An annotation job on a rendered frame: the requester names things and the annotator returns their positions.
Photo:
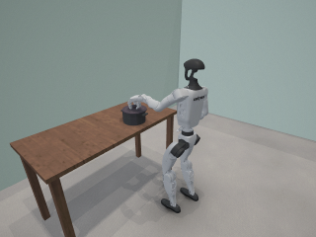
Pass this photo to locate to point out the robot left foot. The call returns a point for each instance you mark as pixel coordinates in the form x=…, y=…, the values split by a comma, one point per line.
x=167, y=204

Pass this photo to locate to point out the pot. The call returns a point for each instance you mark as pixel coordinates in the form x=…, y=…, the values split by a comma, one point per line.
x=134, y=119

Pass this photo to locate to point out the left robot upper arm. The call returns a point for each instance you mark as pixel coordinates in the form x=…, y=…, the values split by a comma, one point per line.
x=176, y=96

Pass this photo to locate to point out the robot left hand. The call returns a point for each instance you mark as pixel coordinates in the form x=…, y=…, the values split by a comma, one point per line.
x=135, y=101

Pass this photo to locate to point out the table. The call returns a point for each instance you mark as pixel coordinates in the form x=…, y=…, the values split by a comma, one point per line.
x=57, y=151

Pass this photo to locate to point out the robot foot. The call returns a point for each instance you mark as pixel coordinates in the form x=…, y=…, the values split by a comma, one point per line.
x=167, y=204
x=186, y=193

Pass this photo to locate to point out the right robot upper arm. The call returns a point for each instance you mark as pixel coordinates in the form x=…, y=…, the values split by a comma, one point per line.
x=204, y=111

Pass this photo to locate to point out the robot right foot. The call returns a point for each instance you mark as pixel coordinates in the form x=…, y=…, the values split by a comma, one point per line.
x=186, y=193

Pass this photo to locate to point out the lid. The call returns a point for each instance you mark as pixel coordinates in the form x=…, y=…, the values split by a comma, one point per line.
x=133, y=111

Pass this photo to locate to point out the left robot forearm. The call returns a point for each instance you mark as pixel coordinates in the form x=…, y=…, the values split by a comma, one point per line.
x=152, y=104

